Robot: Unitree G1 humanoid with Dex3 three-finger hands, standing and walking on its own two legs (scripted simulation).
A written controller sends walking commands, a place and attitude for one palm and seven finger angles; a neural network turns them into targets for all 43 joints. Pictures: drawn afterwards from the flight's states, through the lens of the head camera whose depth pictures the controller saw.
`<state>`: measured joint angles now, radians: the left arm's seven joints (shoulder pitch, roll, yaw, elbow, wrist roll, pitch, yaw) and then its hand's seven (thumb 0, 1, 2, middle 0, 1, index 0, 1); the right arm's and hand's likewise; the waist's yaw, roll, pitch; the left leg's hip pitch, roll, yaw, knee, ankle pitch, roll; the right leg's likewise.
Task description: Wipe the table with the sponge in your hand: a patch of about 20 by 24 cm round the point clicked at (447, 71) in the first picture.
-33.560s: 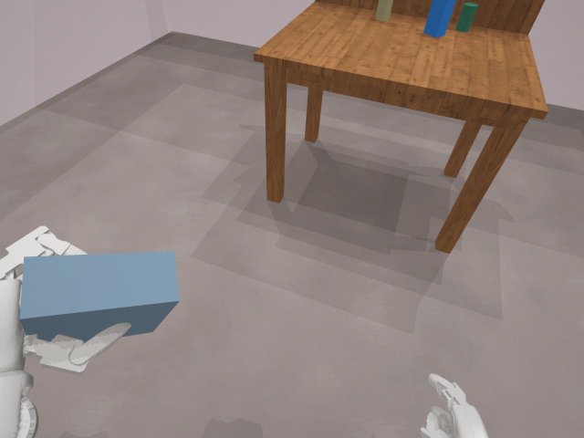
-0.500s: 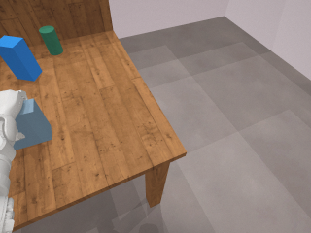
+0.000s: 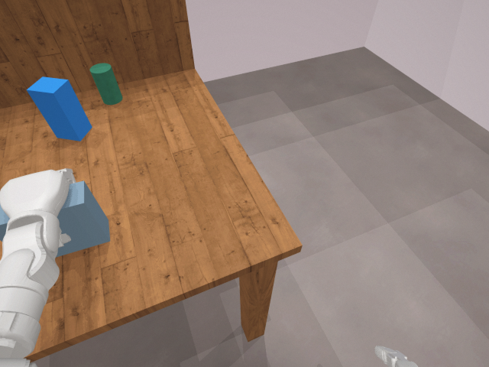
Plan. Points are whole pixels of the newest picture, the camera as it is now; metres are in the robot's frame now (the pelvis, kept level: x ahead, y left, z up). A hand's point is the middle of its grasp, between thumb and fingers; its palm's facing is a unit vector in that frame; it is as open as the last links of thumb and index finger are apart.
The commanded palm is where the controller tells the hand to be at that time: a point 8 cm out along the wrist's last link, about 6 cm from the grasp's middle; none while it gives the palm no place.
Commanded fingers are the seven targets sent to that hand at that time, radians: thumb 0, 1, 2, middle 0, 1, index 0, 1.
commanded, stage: wipe back along the first lane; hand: left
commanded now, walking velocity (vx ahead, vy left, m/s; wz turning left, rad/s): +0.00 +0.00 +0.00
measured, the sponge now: (61, 230) +0.33 +0.36 +0.01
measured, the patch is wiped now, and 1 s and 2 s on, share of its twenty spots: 1.00 1.00 1.00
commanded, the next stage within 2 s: lift the sponge slowly off the table in 0.84 s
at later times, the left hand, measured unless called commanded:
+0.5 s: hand (60, 237) +0.29 +0.32 +0.06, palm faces -0.02 -0.02 -1.00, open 9.3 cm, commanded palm +0.24 +0.31 +0.08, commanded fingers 0.00 0.10 1.30 -1.20 -1.60 -1.20 -1.60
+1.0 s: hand (59, 268) +0.24 +0.30 +0.06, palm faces +0.00 -0.04 -1.00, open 9.3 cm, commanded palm +0.21 +0.29 +0.09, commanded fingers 0.00 0.10 1.30 -1.20 -1.60 -1.20 -1.60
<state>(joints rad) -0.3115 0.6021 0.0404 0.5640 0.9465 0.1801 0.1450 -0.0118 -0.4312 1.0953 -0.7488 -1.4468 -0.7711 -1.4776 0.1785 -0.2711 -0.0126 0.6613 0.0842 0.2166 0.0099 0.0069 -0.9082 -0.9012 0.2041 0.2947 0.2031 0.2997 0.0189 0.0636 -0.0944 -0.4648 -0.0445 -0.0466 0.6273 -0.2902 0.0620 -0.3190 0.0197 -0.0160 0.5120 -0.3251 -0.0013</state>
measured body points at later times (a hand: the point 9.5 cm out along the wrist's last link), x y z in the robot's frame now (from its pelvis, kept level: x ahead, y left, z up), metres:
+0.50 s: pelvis +0.01 -0.01 +0.00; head +0.02 -0.03 +0.45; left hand +0.29 +0.32 +0.11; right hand +0.18 -0.25 -0.11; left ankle +0.01 +0.07 -0.73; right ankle -0.05 -0.14 -0.73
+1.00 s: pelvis +0.01 -0.02 +0.00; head +0.01 -0.05 +0.45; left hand +0.23 +0.30 +0.11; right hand +0.21 -0.26 -0.10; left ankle +0.01 +0.07 -0.73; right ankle -0.05 -0.14 -0.73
